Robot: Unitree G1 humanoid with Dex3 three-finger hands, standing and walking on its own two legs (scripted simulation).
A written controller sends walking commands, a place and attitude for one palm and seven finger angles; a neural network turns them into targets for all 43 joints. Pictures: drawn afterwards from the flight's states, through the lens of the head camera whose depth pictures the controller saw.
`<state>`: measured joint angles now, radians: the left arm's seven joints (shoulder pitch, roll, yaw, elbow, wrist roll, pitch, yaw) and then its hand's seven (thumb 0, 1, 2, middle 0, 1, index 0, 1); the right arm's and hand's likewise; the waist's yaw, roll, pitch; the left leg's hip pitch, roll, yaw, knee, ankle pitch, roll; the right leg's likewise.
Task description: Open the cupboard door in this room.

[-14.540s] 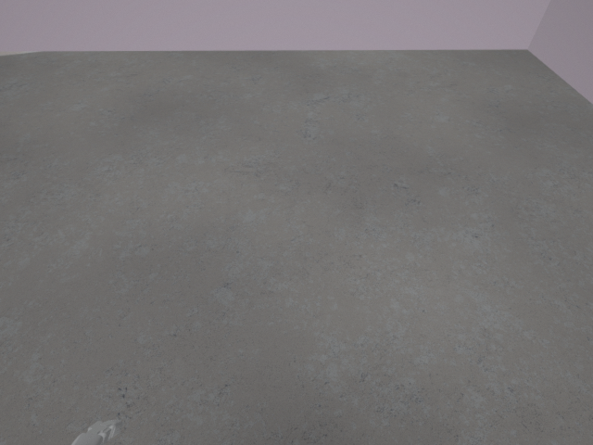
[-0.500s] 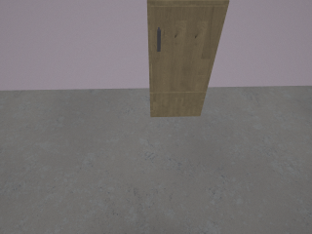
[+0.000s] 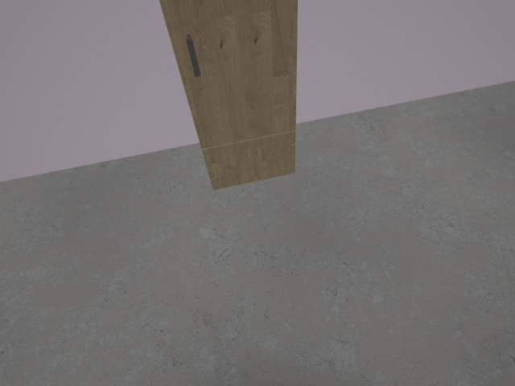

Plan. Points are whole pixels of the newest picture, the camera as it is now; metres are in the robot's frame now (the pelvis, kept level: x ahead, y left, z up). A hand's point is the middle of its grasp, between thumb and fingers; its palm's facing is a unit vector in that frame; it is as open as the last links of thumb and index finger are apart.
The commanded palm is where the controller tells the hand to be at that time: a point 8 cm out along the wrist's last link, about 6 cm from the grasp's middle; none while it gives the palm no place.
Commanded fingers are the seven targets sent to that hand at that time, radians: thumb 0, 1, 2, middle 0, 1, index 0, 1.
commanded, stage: walk to a spot facing it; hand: left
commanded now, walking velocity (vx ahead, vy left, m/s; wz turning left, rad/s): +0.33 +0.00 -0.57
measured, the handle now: (193, 55) +1.10 +0.32 -0.01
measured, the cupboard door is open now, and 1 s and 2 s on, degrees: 0 0 0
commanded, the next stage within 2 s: turn to face it in 1.20 s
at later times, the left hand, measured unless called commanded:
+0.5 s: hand out of the picture +0.13 +0.21 -0.16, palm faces -0.11 -0.98 -0.18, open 7.4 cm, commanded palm none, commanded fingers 0.00 0.90 0.90 -0.20 -0.30 -0.20 -0.30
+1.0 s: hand (234, 208) +0.53 +0.12 -0.13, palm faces -0.53 -0.82 -0.20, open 7.4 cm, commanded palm none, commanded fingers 0.00 0.90 0.90 -0.20 -0.30 -0.20 -0.30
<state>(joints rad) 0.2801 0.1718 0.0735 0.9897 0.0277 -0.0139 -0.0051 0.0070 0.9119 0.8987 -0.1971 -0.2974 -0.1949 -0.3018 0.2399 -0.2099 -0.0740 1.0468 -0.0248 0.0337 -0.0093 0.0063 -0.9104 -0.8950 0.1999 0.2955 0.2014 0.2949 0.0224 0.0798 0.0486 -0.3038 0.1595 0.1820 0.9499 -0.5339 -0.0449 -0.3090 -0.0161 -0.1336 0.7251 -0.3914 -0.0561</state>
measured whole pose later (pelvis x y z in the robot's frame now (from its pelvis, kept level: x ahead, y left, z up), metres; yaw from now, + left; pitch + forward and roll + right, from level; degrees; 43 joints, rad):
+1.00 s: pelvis +0.31 +0.04 +0.02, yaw -32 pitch -1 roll +0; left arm 0.07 0.21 0.08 0.90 0.03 0.08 -0.03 0.01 0.92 0.90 -0.19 -0.30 -0.19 -0.30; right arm 0.36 -0.17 -0.05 1.03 -0.03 -0.02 -0.02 0.01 -0.92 -0.90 0.20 0.30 0.20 0.29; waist -0.05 -0.02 0.09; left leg -0.12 0.10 0.40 0.52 -0.36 0.03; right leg -0.54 -0.10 -0.07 0.99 -0.27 0.06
